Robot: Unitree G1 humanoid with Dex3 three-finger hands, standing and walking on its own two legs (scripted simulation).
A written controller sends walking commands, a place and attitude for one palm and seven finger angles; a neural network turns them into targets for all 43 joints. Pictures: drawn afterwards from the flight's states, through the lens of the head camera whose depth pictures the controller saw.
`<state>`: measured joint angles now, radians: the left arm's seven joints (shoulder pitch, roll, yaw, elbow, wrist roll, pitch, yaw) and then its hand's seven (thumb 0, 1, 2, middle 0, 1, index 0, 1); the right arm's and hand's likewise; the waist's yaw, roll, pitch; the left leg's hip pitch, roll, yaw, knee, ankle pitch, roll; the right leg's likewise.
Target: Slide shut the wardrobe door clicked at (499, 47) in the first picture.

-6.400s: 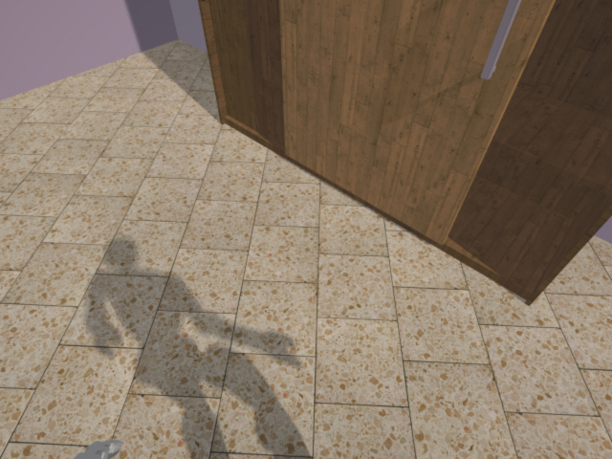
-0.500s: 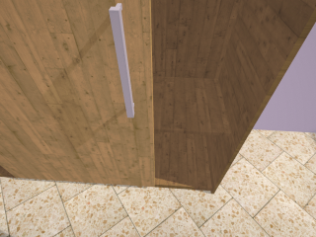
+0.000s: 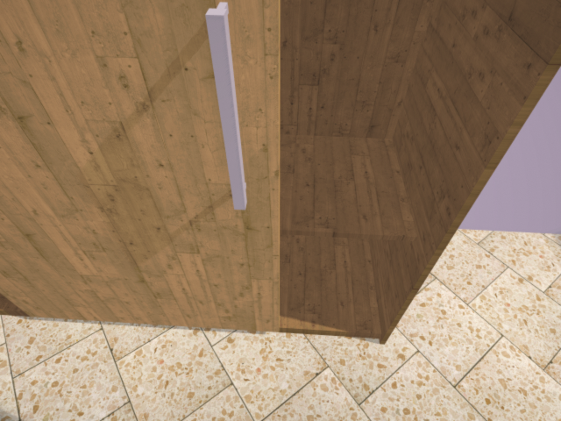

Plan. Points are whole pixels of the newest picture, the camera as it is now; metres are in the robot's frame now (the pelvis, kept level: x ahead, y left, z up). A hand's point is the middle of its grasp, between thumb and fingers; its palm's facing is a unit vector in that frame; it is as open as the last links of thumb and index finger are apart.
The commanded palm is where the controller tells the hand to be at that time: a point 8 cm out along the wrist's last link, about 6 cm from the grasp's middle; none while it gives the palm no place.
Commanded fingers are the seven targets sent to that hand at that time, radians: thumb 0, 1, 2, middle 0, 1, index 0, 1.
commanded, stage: look again from close up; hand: left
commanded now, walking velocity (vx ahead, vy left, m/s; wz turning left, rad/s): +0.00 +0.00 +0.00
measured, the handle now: (233, 124) +0.51 +0.11 +0.17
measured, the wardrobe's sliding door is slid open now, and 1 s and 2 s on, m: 0.37 0.37 0.37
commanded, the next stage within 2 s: raise the hand with hooked fingers in 0.56 s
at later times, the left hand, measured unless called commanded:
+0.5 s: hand out of the picture +0.02 +0.17 -0.17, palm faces +0.02 -0.98 -0.20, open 7.4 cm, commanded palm none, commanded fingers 0.00 0.90 0.90 -0.20 -0.30 -0.20 -0.30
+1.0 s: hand (181, 374) +0.18 +0.15 +0.00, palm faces -0.07 -1.00 -0.03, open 8.1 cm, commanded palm +0.13 +0.23 -0.02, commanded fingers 0.00 0.48 0.72 -0.23 -0.57 -0.23 -0.57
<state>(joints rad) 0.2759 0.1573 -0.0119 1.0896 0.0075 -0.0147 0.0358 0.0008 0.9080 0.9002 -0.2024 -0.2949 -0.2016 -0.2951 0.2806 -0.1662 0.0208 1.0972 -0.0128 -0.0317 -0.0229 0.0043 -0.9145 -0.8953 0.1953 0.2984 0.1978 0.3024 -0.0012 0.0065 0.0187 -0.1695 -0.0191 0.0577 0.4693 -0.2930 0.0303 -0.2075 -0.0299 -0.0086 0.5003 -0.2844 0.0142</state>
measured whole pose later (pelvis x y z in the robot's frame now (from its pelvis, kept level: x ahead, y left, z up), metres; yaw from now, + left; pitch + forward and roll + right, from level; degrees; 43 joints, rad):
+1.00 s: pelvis -0.03 -0.03 -0.05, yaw +1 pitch +8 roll +1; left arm 0.33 0.19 0.15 0.14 -0.25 -0.47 -0.35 0.00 0.71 0.81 -0.21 -0.43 -0.21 -0.43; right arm 0.18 -0.26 -0.06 0.56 0.03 -0.29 -0.01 0.01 -0.91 -0.90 0.20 0.30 0.20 0.30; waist -0.02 -0.02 -0.12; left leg -0.61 0.01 0.03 0.90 -0.44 -0.01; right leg -0.63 -0.02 -0.04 0.93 -0.43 -0.03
